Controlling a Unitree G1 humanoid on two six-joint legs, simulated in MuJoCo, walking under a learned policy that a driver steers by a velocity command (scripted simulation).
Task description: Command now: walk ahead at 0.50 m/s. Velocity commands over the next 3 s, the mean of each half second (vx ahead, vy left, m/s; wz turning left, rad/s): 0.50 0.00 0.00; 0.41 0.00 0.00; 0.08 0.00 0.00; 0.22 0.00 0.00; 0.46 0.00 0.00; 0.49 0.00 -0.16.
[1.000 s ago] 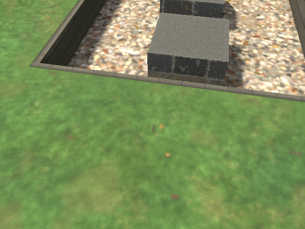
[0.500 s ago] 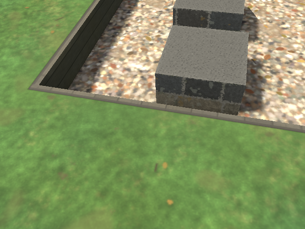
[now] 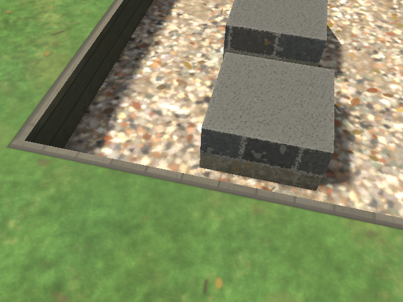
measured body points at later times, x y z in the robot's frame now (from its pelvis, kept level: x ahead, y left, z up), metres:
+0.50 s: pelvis +0.28 -0.06 -0.01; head +0.31 -0.07 +0.44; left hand +0.46 +0.19 -0.12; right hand +0.25 -0.32 -0.16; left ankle +0.10 +0.08 -0.66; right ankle +0.38 -0.15 -0.74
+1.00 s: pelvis +0.52 -0.02 -0.01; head +0.56 -0.01 +0.43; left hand +0.49 +0.23 -0.16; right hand +0.70 -0.26 -0.13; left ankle +0.66 +0.08 -0.74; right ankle +0.38 -0.15 -0.72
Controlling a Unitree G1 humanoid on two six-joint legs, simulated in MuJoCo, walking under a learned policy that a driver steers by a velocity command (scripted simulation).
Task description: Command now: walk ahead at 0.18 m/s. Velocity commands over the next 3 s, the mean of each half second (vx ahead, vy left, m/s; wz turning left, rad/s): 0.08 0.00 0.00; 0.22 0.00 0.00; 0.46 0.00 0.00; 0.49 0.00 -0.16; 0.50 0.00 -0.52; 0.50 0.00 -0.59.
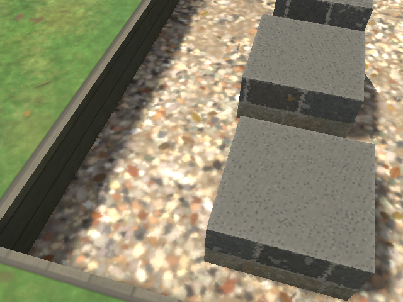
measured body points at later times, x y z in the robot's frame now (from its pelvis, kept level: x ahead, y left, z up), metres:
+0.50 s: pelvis +0.08 +0.00 +0.01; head +0.08 -0.02 +0.46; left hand +0.09 +0.25 -0.13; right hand +0.16 -0.24 -0.14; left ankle +0.14 +0.10 -0.72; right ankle +0.08 -0.13 -0.72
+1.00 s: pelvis +0.19 +0.02 +0.02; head +0.20 +0.03 +0.47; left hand +0.23 +0.28 -0.13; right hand +0.20 -0.24 -0.12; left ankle +0.15 +0.10 -0.72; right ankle +0.15 -0.12 -0.65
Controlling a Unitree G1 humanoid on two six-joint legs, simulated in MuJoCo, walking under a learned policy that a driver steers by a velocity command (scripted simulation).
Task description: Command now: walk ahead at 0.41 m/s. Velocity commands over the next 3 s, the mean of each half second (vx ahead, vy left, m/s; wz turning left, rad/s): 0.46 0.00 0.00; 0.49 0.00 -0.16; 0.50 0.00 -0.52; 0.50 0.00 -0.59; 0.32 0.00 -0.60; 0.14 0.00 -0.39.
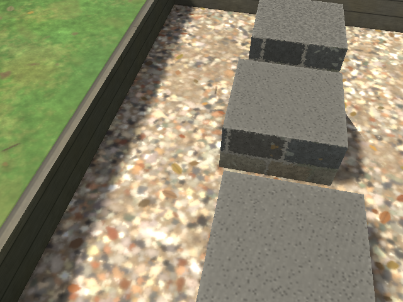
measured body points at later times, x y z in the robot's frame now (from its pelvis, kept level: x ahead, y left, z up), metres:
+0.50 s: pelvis +0.22 -0.02 -0.06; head +0.22 -0.01 +0.39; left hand +0.09 +0.19 -0.20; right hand +0.44 -0.24 -0.14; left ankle +0.37 +0.13 -0.68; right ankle +0.09 -0.14 -0.74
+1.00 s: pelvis +0.61 +0.07 -0.29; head +0.63 +0.07 +0.16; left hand +0.86 +0.24 -0.36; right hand +0.44 -0.16 -0.43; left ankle +0.52 +0.18 -1.03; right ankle +0.64 -0.06 -0.61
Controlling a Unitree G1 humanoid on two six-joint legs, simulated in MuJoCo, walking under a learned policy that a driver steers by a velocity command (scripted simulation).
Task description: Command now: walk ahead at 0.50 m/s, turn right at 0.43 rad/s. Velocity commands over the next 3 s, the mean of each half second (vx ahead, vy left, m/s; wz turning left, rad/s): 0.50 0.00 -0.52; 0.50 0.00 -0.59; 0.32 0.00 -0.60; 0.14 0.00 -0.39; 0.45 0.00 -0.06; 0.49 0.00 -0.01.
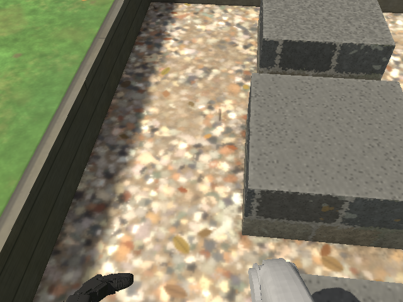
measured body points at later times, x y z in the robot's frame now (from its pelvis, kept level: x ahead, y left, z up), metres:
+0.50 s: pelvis +0.35 +0.04 +0.18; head +0.38 +0.02 +0.63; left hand +0.38 +0.28 +0.05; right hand +0.53 -0.25 +0.13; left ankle +0.48 +0.12 -0.54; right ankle +0.12 -0.09 -0.44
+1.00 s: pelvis +0.65 +0.02 +0.01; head +0.65 +0.01 +0.46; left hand +0.96 +0.01 -0.05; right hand +0.46 -0.13 -0.14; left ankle +0.54 +0.18 -0.70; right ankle +0.63 -0.05 -0.61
